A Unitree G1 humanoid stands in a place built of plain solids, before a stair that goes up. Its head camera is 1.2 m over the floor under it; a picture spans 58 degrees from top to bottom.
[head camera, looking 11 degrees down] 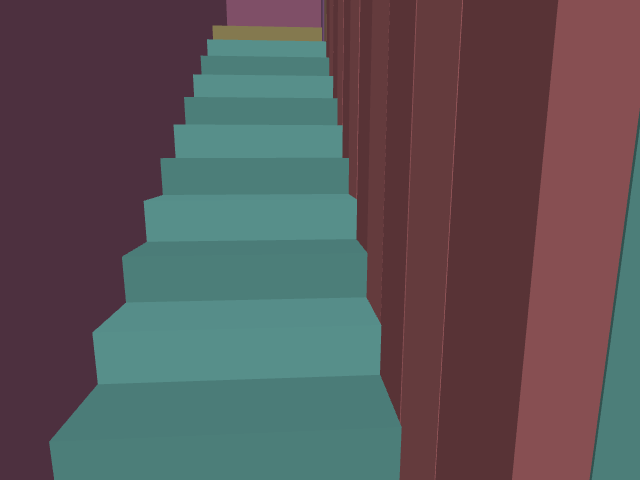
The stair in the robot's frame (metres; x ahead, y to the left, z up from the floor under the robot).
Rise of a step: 0.17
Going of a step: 0.27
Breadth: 0.88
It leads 4 degrees to the left of straight ahead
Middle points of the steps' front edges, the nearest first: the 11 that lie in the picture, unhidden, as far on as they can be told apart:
0.98 0.23 0.51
1.25 0.25 0.68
1.52 0.26 0.85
1.79 0.28 1.02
2.07 0.30 1.19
2.34 0.32 1.36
2.61 0.34 1.53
2.88 0.35 1.70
3.15 0.37 1.87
3.43 0.39 2.04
3.70 0.41 2.21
